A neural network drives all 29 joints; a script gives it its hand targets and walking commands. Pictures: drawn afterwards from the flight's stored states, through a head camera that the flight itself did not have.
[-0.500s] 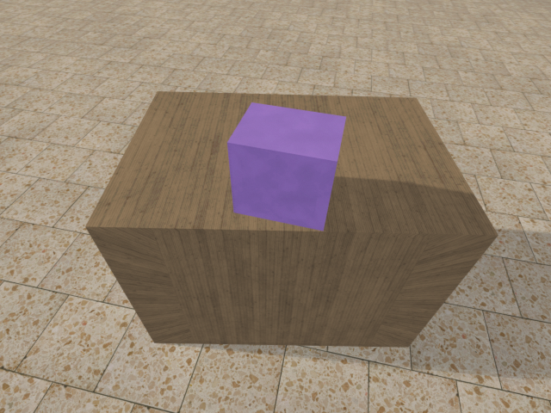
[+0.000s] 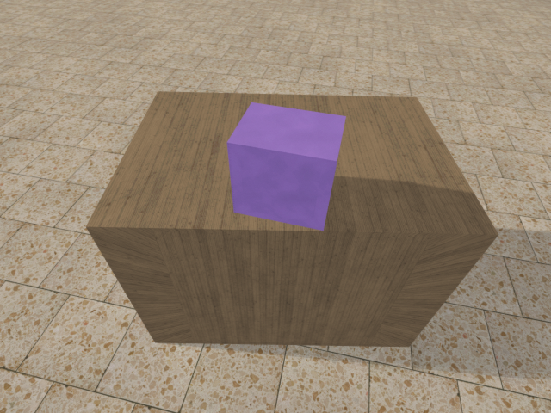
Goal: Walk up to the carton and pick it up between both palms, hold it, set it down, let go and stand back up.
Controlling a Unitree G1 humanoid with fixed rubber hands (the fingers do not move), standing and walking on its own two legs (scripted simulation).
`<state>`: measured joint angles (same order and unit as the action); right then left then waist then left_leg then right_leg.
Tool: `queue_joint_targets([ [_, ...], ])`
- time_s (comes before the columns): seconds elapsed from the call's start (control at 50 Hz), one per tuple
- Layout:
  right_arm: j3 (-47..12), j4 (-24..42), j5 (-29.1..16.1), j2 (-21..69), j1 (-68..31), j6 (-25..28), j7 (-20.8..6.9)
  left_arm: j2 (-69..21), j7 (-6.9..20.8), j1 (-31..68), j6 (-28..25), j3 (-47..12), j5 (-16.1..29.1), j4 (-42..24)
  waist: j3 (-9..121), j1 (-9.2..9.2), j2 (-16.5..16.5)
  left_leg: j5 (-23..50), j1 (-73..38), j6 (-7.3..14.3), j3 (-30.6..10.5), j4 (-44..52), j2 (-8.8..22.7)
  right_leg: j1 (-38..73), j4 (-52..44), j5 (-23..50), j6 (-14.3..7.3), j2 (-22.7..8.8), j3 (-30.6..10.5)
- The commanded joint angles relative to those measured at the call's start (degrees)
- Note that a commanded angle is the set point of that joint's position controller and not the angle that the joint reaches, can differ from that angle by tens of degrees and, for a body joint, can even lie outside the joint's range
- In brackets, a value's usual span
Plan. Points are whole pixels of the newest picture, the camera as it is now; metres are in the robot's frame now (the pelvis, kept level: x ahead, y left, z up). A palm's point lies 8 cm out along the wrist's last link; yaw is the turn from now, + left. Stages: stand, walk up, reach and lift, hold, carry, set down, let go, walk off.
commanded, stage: walk up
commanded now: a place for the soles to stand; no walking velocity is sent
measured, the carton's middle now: (287, 166) +0.64 -0.02 -0.01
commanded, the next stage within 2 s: none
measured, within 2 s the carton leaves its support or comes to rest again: neither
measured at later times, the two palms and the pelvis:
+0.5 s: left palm out of the picture +0.09 +0.31 -0.10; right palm out of the picture +0.10 -0.30 -0.10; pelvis +0.00 +0.00 +0.00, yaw +0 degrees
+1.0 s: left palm out of the picture +0.07 +0.31 -0.10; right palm out of the picture +0.08 -0.30 -0.11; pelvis -0.01 +0.00 +0.00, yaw +1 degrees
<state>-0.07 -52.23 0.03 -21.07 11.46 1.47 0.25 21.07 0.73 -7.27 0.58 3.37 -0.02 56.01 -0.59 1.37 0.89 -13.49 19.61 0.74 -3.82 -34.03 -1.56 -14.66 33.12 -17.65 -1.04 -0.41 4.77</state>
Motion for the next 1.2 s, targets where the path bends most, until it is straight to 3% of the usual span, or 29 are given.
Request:
queue_joint_targets([
  [0.0, 3.3, 3.0, 1.8, -12.3, -3.3, 1.1, 0.5, 12.6, -0.9, 0.2, -2.4, 2.2, -0.5, -3.2, 3.7, 1.06, 2.9, 11.9, 0.3, 3.3, -12.8, 9.8, 6.2, 8.8, -5.1, 2.3, -2.9, -6.7, -6.1],
  [0.12, 3.7, 2.5, 1.6, -12.3, -1.2, 0.9, 0.6, 14.2, -1.0, 1.5, -2.2, 2.6, -0.6, -4.0, 3.8, -0.2, -0.4, 13.4, -0.9, 1.8, -7.4, 4.7, 3.7, 7.9, -5.7, 5.2, -5.5, -11.1, -8.3],
  [0.2, 3.8, 2.5, 1.9, -13.3, -1.0, 1.1, 0.5, 12.7, -0.8, 2.4, -1.7, 2.3, -0.1, -4.5, 3.7, -0.21, 3.5, 12.4, -3.1, 3.7, -14.7, 10.7, 7.2, 4.5, -0.7, 0.3, -2.6, -5.4, -3.9],
  [0.26, 3.6, 2.6, 2.0, -13.7, -2.8, 1.1, 0.5, 11.5, -0.8, 0.9, -1.9, 1.8, -0.1, -3.5, 2.4, 0.72, 5.5, 8.1, -2.3, 5.8, -19.3, 14.0, 9.3, 4.0, -1.3, -2.9, -1.7, -2.8, -4.2],
  [0.34, 3.3, 3.5, 1.7, -12.1, -3.9, 0.8, 0.3, 12.9, -0.9, -1.0, -2.7, 2.3, -0.7, -2.7, 3.5, 1.45, 1.9, 12.0, 1.5, 2.8, -11.5, 8.6, 5.6, 10.1, -6.8, 3.5, -3.4, -7.6, -7.4],
  [0.4, 3.5, 3.0, 1.5, -11.2, -2.0, 0.5, 0.4, 15.4, -1.1, 0.0, -2.6, 2.9, -0.9, -3.4, 3.8, 0.25, -3.3, 10.3, 0.1, 0.7, -3.8, 0.2, 1.0, 9.1, -9.7, 7.7, -7.9, -14.7, -11.9],
  [0.44, 3.6, 2.6, 1.7, -11.4, -0.3, 0.5, 0.4, 15.4, -1.2, 1.5, -2.3, 2.9, -0.9, -4.2, 3.7, -0.33, -3.2, 9.8, -1.3, 0.7, -2.6, -0.4, 1.5, 7.9, -7.1, 11.5, -8.9, -16.0, -11.2],
  [0.48, 4.0, 2.4, 2.0, -12.6, 1.3, 0.7, 0.3, 14.8, -1.2, 2.0, -1.9, 2.9, -0.7, -4.8, 3.7, -0.81, -2.4, 15.6, -3.2, 1.3, -5.6, 2.0, 3.1, 6.4, -3.2, 9.9, -7.0, -12.9, -7.8],
  [0.52, 4.3, 2.7, 2.0, -14.1, 1.3, 1.0, 0.3, 12.7, -0.9, 3.0, -1.5, 2.3, -0.1, -5.2, 4.1, -1.19, 2.5, 17.5, -6.5, 3.9, -14.5, 9.2, 7.6, 2.0, 2.3, 2.7, -2.7, -5.8, -2.4],
  [0.56, 4.4, 3.1, 2.3, -15.2, -0.1, 1.1, 0.5, 11.0, -0.8, 1.9, -1.2, 1.7, 0.3, -4.6, 3.0, -0.6, 6.7, 11.0, -8.8, 8.1, -25.8, 15.6, 12.0, -2.4, 4.2, -8.7, -0.6, -0.1, -3.8],
  [0.58, 4.2, 3.0, 2.3, -14.9, -0.9, 1.0, 0.6, 10.9, -0.8, 1.1, -1.3, 1.7, 0.2, -4.1, 2.1, -0.22, 7.0, 8.3, -8.6, 9.1, -27.3, 16.6, 12.7, -3.4, 4.0, -11.3, -0.7, 0.3, -5.2],
  [0.62, 4.0, 3.5, 2.2, -14.2, -2.6, 0.7, 0.5, 10.9, -0.7, -0.5, -1.8, 1.5, 0.0, -3.3, 1.8, 0.63, 7.5, 5.2, -6.8, 8.4, -23.9, 16.3, 11.5, -1.6, 0.7, -9.7, -1.4, -0.6, -6.1],
  [0.68, 3.6, 3.8, 1.8, -11.9, -4.8, 0.4, 0.2, 12.5, -0.8, -2.3, -2.8, 2.2, -0.9, -2.5, 3.3, 1.99, 2.5, 6.4, 1.8, 3.1, -12.9, 10.6, 6.2, 10.0, -8.5, -0.3, -3.2, -6.7, -8.0],
  [0.74, 3.7, 3.2, 1.4, -10.4, -2.4, -0.1, 0.2, 16.3, -1.1, -0.2, -2.9, 3.0, -1.2, -3.3, 1.5, 0.32, -5.0, -0.3, 1.6, -0.1, -2.0, -2.4, -0.6, 7.9, -13.5, 5.6, -10.1, -18.7, -16.0],
  [0.78, 4.0, 2.6, 1.8, -11.0, 1.1, 0.0, -0.1, 15.9, -1.1, 2.9, -2.8, 2.9, -1.2, -4.6, 2.6, -1.18, -7.2, -8.1, -1.7, 0.6, -0.3, -4.9, 0.9, 5.5, -9.5, 13.7, -11.8, -20.3, -14.6],
  [0.8, 4.1, 2.5, 2.0, -11.4, 2.6, 0.2, -0.2, 15.5, -1.0, 3.8, -2.7, 2.7, -1.2, -5.2, 2.4, -1.73, -7.8, -5.8, -3.5, 1.4, -1.3, -3.0, 1.5, 3.7, -7.2, 14.0, -10.6, -19.0, -12.5],
  [0.82, 4.4, 2.4, 2.2, -12.0, 3.1, 0.4, -0.2, 15.0, -1.0, 3.3, -2.5, 2.7, -1.0, -5.2, 2.6, -1.81, -6.1, 2.7, -5.2, 1.9, -3.3, 0.5, 2.4, 2.8, -4.3, 12.8, -8.5, -16.1, -9.8],
  [0.86, 4.9, 2.7, 2.4, -14.5, 2.3, 0.9, -0.1, 13.0, -0.9, 3.6, -1.9, 2.3, -0.3, -5.8, 3.1, -1.5, 1.5, 16.9, -7.2, 4.2, -14.3, 9.0, 8.0, 0.2, 4.1, 3.6, -2.6, -6.5, -2.4],
  [0.88, 5.0, 3.2, 2.5, -15.7, 1.1, 1.1, 0.0, 11.9, -0.7, 2.6, -1.3, 2.1, 0.3, -5.7, 3.1, -1.03, 4.7, 13.8, -8.6, 7.0, -22.8, 13.5, 11.3, -2.5, 6.2, -6.4, -0.6, -1.2, -2.6],
  [0.9, 4.9, 3.1, 2.4, -15.9, 0.7, 1.0, 0.1, 11.3, -0.8, 1.3, -1.1, 1.9, 0.2, -4.9, 2.5, -0.67, 6.7, 8.4, -9.1, 9.4, -27.5, 15.8, 12.9, -3.9, 6.5, -13.0, -0.4, 0.6, -4.6],
  [0.92, 4.6, 3.2, 2.4, -15.3, -0.2, 0.9, 0.2, 11.4, -0.8, 0.7, -1.2, 2.0, 0.1, -4.6, 2.2, -0.4, 6.9, 4.8, -8.5, 10.4, -28.7, 16.8, 13.4, -4.1, 7.2, -15.3, -0.9, 0.5, -6.1],
  [0.96, 4.3, 3.9, 2.4, -14.6, -3.0, 0.6, 0.4, 11.3, -0.7, -1.4, -1.6, 1.9, 0.0, -4.0, 2.3, 0.65, 6.8, 1.4, -6.4, 9.2, -25.0, 16.5, 11.9, -2.0, 4.2, -11.7, -1.5, -0.4, -6.5],
  [1.0, 4.0, 4.0, 1.9, -13.5, -4.8, 0.2, 0.1, 11.6, -0.7, -2.7, -2.3, 2.1, -0.4, -3.1, 2.1, 1.64, 4.6, 1.5, -0.8, 5.7, -19.2, 14.4, 8.8, 5.4, -4.8, -3.6, -2.1, -1.9, -6.7],
  [1.04, 3.8, 4.2, 1.5, -11.9, -5.9, 0.0, -0.1, 14.0, -1.0, -3.2, -2.8, 2.9, -1.1, -2.8, 2.2, 2.1, -0.2, 2.2, 4.6, 2.0, -11.0, 6.7, 3.7, 10.2, -10.5, -2.7, -4.6, -9.0, -11.2],
  [1.06, 3.8, 4.1, 1.3, -10.8, -5.8, -0.2, -0.1, 15.6, -1.2, -3.0, -3.0, 3.3, -1.4, -2.8, 1.3, 1.92, -3.4, 0.4, 5.1, 0.6, -6.2, 0.1, 0.1, 9.0, -14.2, -3.0, -7.8, -14.3, -15.5],
  [1.08, 3.9, 3.4, 1.4, -10.4, -3.6, -0.6, -0.2, 16.9, -1.2, -0.7, -3.0, 3.4, -1.5, -3.6, -0.1, 0.74, -7.1, -6.7, 3.0, 0.0, -1.4, -6.1, -1.7, 5.0, -16.7, -2.8, -11.0, -19.7, -18.7],
  [1.1, 4.4, 2.9, 1.7, -11.6, -0.9, -0.8, -0.2, 17.0, -1.1, 1.7, -3.1, 3.4, -1.7, -4.8, -0.1, -0.19, -7.7, -13.9, 1.5, 0.0, -0.2, -11.1, -0.1, 3.1, -15.3, 0.7, -13.2, -22.4, -19.5],
  [1.14, 4.6, 2.7, 1.7, -12.3, 2.1, -0.6, -0.5, 16.6, -1.2, 3.4, -3.1, 3.2, -1.5, -5.4, -1.2, -1.46, -8.1, -16.5, 0.1, 0.9, 0.7, -11.7, 1.1, 0.6, -12.1, 8.0, -13.3, -22.1, -16.7],
  [1.18, 4.7, 1.9, 1.7, -11.3, 4.3, 0.3, -0.6, 15.5, -0.9, 3.7, -2.9, 2.7, -1.4, -5.9, 0.3, -2.69, -7.5, -8.1, -4.4, 2.0, 0.3, 2.1, 1.8, 1.7, -6.8, 8.6, -8.5, -17.0, -10.8],
])
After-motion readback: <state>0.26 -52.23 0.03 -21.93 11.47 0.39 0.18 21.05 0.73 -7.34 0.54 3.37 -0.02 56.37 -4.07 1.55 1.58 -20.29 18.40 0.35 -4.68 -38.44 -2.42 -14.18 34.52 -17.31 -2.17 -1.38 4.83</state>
